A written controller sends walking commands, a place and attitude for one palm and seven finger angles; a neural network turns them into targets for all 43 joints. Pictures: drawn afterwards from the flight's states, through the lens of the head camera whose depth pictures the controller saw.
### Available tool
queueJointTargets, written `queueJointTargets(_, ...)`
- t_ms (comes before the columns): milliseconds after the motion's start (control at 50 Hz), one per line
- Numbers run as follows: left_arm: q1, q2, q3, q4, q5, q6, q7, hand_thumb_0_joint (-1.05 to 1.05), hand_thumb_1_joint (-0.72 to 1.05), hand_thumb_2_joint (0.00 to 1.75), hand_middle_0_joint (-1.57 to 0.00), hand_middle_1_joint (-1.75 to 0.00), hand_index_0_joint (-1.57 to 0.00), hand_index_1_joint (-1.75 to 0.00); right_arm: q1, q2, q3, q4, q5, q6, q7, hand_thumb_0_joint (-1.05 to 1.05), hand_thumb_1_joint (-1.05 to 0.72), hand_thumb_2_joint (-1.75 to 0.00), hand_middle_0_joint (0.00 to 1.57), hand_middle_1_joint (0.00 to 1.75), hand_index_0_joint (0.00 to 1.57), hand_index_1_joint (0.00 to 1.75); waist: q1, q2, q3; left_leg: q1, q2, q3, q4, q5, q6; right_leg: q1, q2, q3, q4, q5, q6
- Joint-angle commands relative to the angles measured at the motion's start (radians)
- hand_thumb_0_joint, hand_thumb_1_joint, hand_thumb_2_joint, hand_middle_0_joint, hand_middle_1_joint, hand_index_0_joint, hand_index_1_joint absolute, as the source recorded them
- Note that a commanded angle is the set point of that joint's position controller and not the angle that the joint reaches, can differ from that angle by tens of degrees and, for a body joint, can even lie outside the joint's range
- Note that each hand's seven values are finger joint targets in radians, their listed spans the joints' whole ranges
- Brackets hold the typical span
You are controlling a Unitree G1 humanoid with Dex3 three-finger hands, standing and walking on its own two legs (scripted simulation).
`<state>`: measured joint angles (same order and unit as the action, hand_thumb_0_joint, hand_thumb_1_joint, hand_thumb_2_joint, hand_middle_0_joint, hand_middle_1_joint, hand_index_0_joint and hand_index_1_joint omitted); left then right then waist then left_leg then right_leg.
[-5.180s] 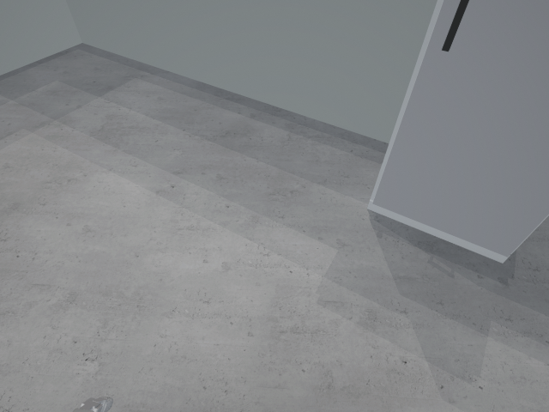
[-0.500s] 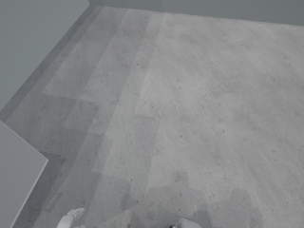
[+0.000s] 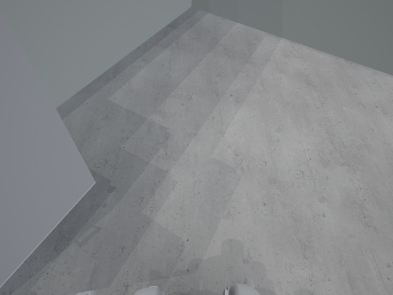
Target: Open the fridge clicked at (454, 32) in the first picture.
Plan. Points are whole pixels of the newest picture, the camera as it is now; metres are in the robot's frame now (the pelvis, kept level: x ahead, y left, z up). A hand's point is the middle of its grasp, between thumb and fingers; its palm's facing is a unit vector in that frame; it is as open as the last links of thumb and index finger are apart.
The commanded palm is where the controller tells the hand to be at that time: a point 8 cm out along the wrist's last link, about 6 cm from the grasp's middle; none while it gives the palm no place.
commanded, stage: turn to face it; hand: left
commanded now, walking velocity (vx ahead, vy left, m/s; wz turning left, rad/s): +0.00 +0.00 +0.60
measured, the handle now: out of the picture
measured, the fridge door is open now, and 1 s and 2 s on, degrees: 0 0 0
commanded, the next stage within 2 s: take the last steps up to it in 1.64 s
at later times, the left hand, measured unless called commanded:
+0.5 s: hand out of the picture +0.05 +0.14 -0.12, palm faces +0.30 -0.91 -0.30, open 7.3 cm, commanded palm none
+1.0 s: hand out of the picture -0.16 +0.13 -0.17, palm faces +0.62 -0.73 -0.28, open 7.3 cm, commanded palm none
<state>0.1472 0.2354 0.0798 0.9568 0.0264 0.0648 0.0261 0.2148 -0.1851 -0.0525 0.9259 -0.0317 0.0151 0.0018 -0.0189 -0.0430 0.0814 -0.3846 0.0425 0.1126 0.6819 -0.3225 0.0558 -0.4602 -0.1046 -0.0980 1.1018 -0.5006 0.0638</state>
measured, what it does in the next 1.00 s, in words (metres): steps on the spot, turning left: right foot, then left foot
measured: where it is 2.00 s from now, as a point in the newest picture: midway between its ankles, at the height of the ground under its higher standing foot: outside the picture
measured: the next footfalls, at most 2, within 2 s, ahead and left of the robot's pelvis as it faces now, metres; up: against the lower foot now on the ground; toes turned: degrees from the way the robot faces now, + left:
right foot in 0.42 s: +0.07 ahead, -0.17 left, +0.00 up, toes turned +13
left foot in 0.92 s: -0.09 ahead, +0.04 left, +0.00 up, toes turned +41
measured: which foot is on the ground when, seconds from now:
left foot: down 0.00-0.42, up 0.44-0.90, down 0.92-1.00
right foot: up 0.00-0.40, down 0.42-0.92, up 0.94-1.00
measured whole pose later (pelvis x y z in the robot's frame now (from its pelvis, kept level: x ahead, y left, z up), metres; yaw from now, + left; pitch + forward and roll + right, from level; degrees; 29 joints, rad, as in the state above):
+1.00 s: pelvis -0.04 -0.06 +0.00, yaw +37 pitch +0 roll +0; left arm 0.26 0.28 0.07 0.96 0.02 0.07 0.02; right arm 0.13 -0.23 -0.05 0.90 -0.02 0.03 0.02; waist 0.03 -0.05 0.07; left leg -0.27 0.01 0.08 0.61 -0.35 0.02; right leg -0.41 -0.17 -0.15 0.97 -0.53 0.08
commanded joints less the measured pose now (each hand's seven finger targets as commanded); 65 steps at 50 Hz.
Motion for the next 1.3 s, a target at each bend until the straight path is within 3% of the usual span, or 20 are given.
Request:
queueJointTargets(0,-0.009,0.056,0.021,-0.091,-0.007,-0.042,-0.015,0.00,0.90,0.90,-0.20,-0.30,-0.20,-0.30,0.045,-0.189,-0.044,-0.060,0.010,-0.024,-0.022,0.00,-0.90,-0.90,0.20,0.30,0.20,0.30,-0.002,0.169,-0.177,0.280,0.221,-0.312,-0.332,0.503,0.065,-0.157,-0.006,0.095,0.121,0.133,0.025)
queueJointTargets(100,-0.015,0.070,0.016,-0.094,-0.012,-0.040,-0.009,0.00,0.90,0.90,-0.20,-0.30,-0.20,-0.30,0.085,-0.208,-0.054,-0.052,0.014,-0.023,-0.020,0.00,-0.90,-0.90,0.20,0.30,0.20,0.30,-0.022,0.141,-0.215,0.376,0.205,-0.329,-0.314,0.607,0.099,-0.139,0.010,0.104,0.006,0.123,0.046)
queueJointTargets(220,-0.051,0.076,0.009,-0.125,-0.017,-0.035,-0.003,0.00,0.90,0.90,-0.20,-0.30,-0.20,-0.30,0.059,-0.236,-0.066,-0.054,0.007,-0.002,-0.009,0.00,-0.90,-0.90,0.20,0.30,0.20,0.30,-0.033,0.193,-0.141,0.271,0.193,-0.419,-0.337,0.439,0.121,-0.055,0.038,0.102,-0.171,0.064,0.042)
queueJointTargets(340,0.080,0.087,0.009,-0.114,-0.026,-0.043,0.002,0.00,0.90,0.90,-0.20,-0.30,-0.20,-0.30,-0.044,-0.250,-0.076,-0.094,0.007,0.018,0.002,0.00,-0.90,-0.90,0.20,0.30,0.20,0.30,0.029,0.211,-0.133,0.030,0.128,-0.482,-0.301,0.246,0.078,0.257,0.092,0.078,-0.514,0.171,0.007)
queueJointTargets(360,0.127,0.104,0.016,-0.106,-0.022,-0.049,0.005,0.00,0.90,0.90,-0.20,-0.30,-0.20,-0.30,-0.061,-0.235,-0.077,-0.106,0.012,0.020,0.005,0.00,-0.90,-0.90,0.20,0.30,0.20,0.30,0.053,0.171,-0.147,-0.053,0.084,-0.453,-0.254,0.156,0.038,0.374,0.072,0.079,-0.653,0.247,-0.003)
queueJointTargets(380,0.156,0.177,0.031,-0.109,-0.007,-0.060,0.012,0.00,0.90,0.90,-0.20,-0.30,-0.20,-0.30,-0.048,-0.173,-0.070,-0.117,0.020,0.024,0.009,0.00,-0.90,-0.90,0.20,0.30,0.20,0.30,0.070,-0.032,-0.148,-0.213,-0.018,-0.347,-0.064,-0.031,-0.034,0.488,-0.111,0.256,-0.829,0.131,-0.057)
queueJointTargets(400,0.129,0.269,0.040,-0.134,0.005,-0.063,0.016,0.00,0.90,0.90,-0.20,-0.30,-0.20,-0.30,-0.046,-0.124,-0.062,-0.142,0.019,0.023,0.010,0.00,-0.90,-0.90,0.20,0.30,0.20,0.30,0.069,-0.311,-0.123,-0.320,-0.139,-0.159,0.221,-0.234,-0.109,0.427,-0.380,0.549,-0.916,0.104,-0.166)
queueJointTargets(420,0.076,0.243,0.028,-0.156,-0.007,-0.057,0.020,0.00,0.90,0.90,-0.20,-0.30,-0.20,-0.30,-0.068,-0.188,-0.074,-0.139,0.005,0.027,0.011,0.00,-0.90,-0.90,0.20,0.30,0.20,0.30,0.055,-0.189,-0.093,-0.250,-0.069,-0.204,0.386,-0.233,-0.091,0.260,-0.399,0.484,-0.913,0.105,-0.202)
queueJointTargets(460,-0.052,0.167,0.014,-0.179,-0.009,-0.065,0.015,0.00,0.90,0.90,-0.20,-0.30,-0.20,-0.30,-0.025,-0.177,-0.077,-0.088,0.000,0.048,0.024,0.00,-0.90,-0.90,0.20,0.30,0.20,0.30,-0.014,-0.156,-0.013,-0.203,-0.034,-0.185,0.530,-0.102,-0.097,0.125,-0.271,0.332,-0.914,0.074,-0.156)
queueJointTargets(520,-0.037,0.114,-0.005,-0.174,-0.008,-0.077,0.010,0.00,0.90,0.90,-0.20,-0.30,-0.20,-0.30,0.019,-0.150,-0.065,-0.058,0.004,0.048,0.034,0.00,-0.90,-0.90,0.20,0.30,0.20,0.30,-0.027,-0.119,-0.017,-0.212,-0.019,-0.132,0.560,-0.005,-0.125,0.217,-0.185,0.121,-0.821,0.350,-0.132)
queueJointTargets(740,0.141,0.186,0.014,-0.101,0.005,-0.067,0.007,0.00,0.90,0.90,-0.20,-0.30,-0.20,-0.30,-0.143,-0.127,-0.035,-0.098,0.018,0.041,0.034,0.00,-0.90,-0.90,0.20,0.30,0.20,0.30,0.072,-0.167,-0.088,-0.101,0.005,-0.028,0.162,-0.131,-0.132,0.393,-0.281,0.043,-0.746,0.581,-0.192)
queueJointTargets(800,0.142,0.201,0.022,-0.085,0.006,-0.061,0.005,0.00,0.90,0.90,-0.20,-0.30,-0.20,-0.30,-0.116,-0.124,-0.029,-0.094,0.024,0.030,0.030,0.00,-0.90,-0.90,0.20,0.30,0.20,0.30,0.068,-0.185,-0.132,-0.007,-0.007,0.001,0.036,-0.130,-0.113,0.404,-0.295,0.016,-0.685,0.657,-0.181)
queueJointTargets(860,0.117,0.196,0.027,-0.085,-0.009,-0.052,-0.001,0.00,0.90,0.90,-0.20,-0.30,-0.20,-0.30,-0.016,-0.163,-0.037,-0.071,0.018,0.014,0.027,0.00,-0.90,-0.90,0.20,0.30,0.20,0.30,0.007,-0.115,-0.187,0.200,-0.005,0.003,-0.246,0.113,-0.090,0.321,-0.256,-0.085,-0.508,0.590,-0.093)
queueJointTargets(880,0.128,0.157,0.023,-0.099,-0.015,-0.047,-0.006,0.00,0.90,0.90,-0.20,-0.30,-0.20,-0.30,0.029,-0.248,-0.058,-0.063,0.014,0.003,0.022,0.00,-0.90,-0.90,0.20,0.30,0.20,0.30,-0.022,0.092,-0.223,0.382,0.134,-0.189,-0.321,0.293,-0.028,0.126,-0.182,-0.120,-0.323,0.394,-0.029)
queueJointTargets(900,0.065,0.093,-0.001,-0.149,-0.017,-0.044,-0.012,0.00,0.90,0.90,-0.20,-0.30,-0.20,-0.30,0.084,-0.354,-0.082,-0.059,0.016,0.002,0.016,0.00,-0.90,-0.90,0.20,0.30,0.20,0.30,-0.063,0.367,-0.201,0.476,0.373,-0.482,-0.330,0.683,0.087,-0.152,-0.057,-0.100,-0.123,-0.148,0.041)
queueJointTargets(920,0.000,0.114,-0.003,-0.167,-0.008,-0.033,-0.006,0.00,0.90,0.90,-0.20,-0.30,-0.20,-0.30,0.134,-0.355,-0.082,-0.032,0.015,0.009,0.010,0.00,-0.90,-0.90,0.20,0.30,0.20,0.30,-0.081,0.271,-0.193,0.422,0.414,-0.454,-0.312,0.741,0.164,-0.162,-0.051,0.000,-0.012,-0.163,0.027)
queueJointTargets(980,-0.008,0.116,0.010,-0.130,-0.012,-0.029,-0.010,0.00,0.90,0.90,-0.20,-0.30,-0.20,-0.30,-0.013,-0.269,-0.056,-0.058,0.010,0.001,-0.011,0.00,-0.90,-0.90,0.20,0.30,0.20,0.30,-0.023,0.272,-0.089,0.276,0.253,-0.332,-0.314,0.639,0.115,-0.150,-0.044,0.071,0.059,0.019,0.030)
queueJointTargets(1040,0.047,0.118,0.010,-0.105,-0.013,-0.029,-0.017,0.00,0.90,0.90,-0.20,-0.30,-0.20,-0.30,-0.067,-0.249,-0.046,-0.080,0.012,-0.004,-0.008,0.00,-0.90,-0.90,0.20,0.30,0.20,0.30,0.012,0.194,-0.088,0.235,0.184,-0.277,-0.328,0.565,0.083,-0.086,-0.017,0.067,0.035,0.103,0.040)
queueJointTargets(1200,-0.044,0.092,-0.001,-0.159,-0.019,-0.037,-0.006,0.00,0.90,0.90,-0.20,-0.30,-0.20,-0.30,-0.002,-0.256,-0.060,-0.071,0.005,0.006,-0.006,0.00,-0.90,-0.90,0.20,0.30,0.20,0.30,-0.023,0.204,-0.116,0.262,0.175,-0.422,-0.294,0.571,0.121,0.005,0.045,0.082,-0.259,0.051,0.040)
queueJointTargets(1280,0.036,0.093,-0.002,-0.146,-0.027,-0.052,0.000,0.00,0.90,0.90,-0.20,-0.30,-0.20,-0.30,-0.041,-0.252,-0.065,-0.087,0.009,0.012,-0.005,0.00,-0.90,-0.90,0.20,0.30,0.20,0.30,0.019,0.212,-0.154,0.178,0.131,-0.451,-0.215,0.586,0.083,0.213,0.088,0.061,-0.527,0.183,0.022)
